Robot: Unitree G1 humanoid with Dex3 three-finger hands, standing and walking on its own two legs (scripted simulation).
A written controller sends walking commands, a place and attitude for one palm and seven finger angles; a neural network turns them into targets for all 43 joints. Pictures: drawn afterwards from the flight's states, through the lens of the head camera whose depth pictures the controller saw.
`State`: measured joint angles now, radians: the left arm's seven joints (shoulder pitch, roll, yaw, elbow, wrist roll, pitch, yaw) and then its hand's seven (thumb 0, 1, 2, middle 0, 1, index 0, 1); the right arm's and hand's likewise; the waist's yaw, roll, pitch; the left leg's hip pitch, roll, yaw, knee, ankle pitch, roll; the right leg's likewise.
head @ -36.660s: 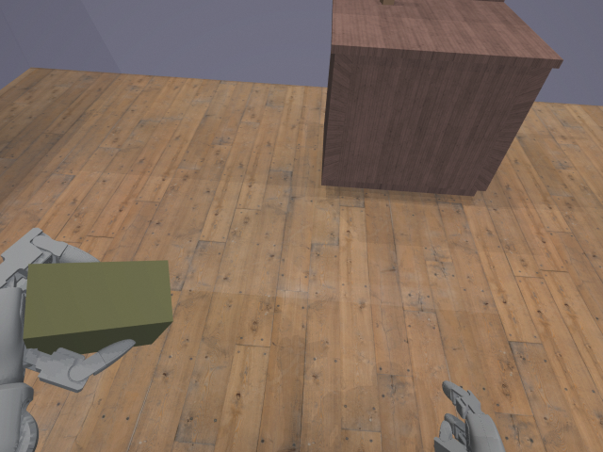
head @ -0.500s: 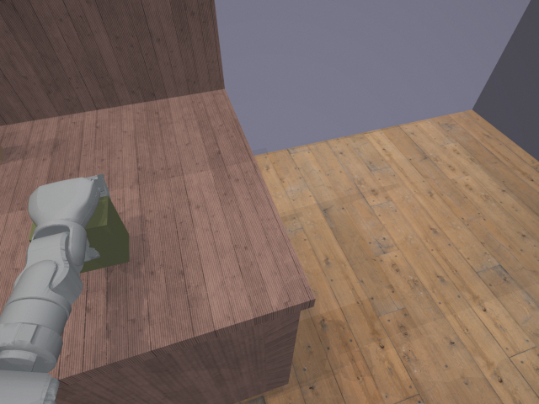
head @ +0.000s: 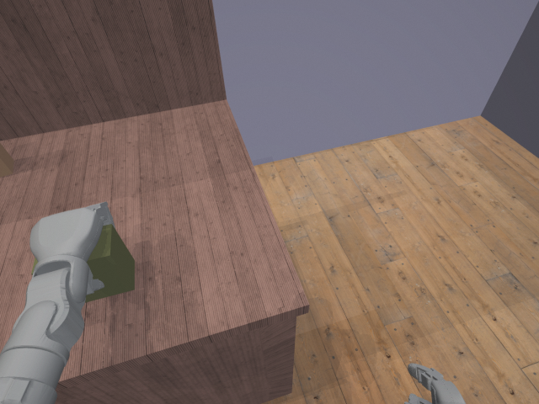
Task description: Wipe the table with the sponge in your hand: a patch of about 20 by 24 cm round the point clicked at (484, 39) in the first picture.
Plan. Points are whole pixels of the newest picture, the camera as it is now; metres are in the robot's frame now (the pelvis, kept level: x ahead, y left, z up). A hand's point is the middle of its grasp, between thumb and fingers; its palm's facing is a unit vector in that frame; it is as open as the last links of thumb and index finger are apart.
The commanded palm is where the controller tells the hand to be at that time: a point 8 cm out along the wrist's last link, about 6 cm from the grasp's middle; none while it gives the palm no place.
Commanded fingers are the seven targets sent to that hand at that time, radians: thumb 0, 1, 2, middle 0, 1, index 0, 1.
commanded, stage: wipe back along the first lane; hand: left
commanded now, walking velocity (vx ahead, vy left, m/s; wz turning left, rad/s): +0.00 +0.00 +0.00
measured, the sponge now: (94, 272) +0.30 +0.33 +0.01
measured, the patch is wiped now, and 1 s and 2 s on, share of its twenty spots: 1.00 1.00 1.00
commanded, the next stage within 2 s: lift the sponge slowly off the table in 0.46 s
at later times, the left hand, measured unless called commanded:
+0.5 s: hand (84, 281) +0.26 +0.30 +0.06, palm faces +0.02 -0.07 -1.00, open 10.3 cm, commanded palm +0.21 +0.30 +0.09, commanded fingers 0.00 0.10 1.30 -1.20 -1.60 -1.20 -1.60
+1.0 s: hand (73, 294) +0.24 +0.30 +0.06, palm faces -0.01 -0.10 -0.99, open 10.3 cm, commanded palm +0.21 +0.30 +0.12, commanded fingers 0.00 0.10 1.30 -1.20 -1.60 -1.20 -1.60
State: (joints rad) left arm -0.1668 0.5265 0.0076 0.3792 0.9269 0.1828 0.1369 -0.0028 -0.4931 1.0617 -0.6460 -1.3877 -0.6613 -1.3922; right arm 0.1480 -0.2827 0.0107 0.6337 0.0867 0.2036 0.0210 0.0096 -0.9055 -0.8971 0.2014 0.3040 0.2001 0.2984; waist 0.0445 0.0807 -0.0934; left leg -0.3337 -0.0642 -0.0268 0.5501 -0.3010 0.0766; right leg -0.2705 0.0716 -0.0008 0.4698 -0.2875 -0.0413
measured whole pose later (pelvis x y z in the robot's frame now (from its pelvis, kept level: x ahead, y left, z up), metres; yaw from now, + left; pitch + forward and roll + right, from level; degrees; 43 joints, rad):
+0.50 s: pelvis +0.01 +0.00 +0.00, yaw -1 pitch +3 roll -2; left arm 0.13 0.50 0.01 0.05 0.90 0.22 0.15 0.00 -0.49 1.06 -0.64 -1.39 -0.66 -1.39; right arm 0.10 -0.27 0.01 0.63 0.08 0.17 0.03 0.01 -0.91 -0.90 0.20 0.30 0.20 0.30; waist 0.06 0.10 -0.09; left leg -0.27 -0.07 -0.01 0.53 -0.31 0.08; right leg -0.22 0.07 0.02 0.46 -0.30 -0.03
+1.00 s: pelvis +0.00 +0.01 +0.00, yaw +0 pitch +0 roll -2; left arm 0.16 0.51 -0.01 -0.03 0.87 0.26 0.08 0.01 -0.51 1.06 -0.68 -1.35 -0.70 -1.35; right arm 0.08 -0.27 0.02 0.64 0.06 0.18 0.00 0.01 -0.90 -0.90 0.20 0.30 0.20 0.30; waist 0.08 0.09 -0.04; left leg -0.21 -0.07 -0.02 0.49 -0.29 0.09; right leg -0.15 0.06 0.01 0.42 -0.28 -0.03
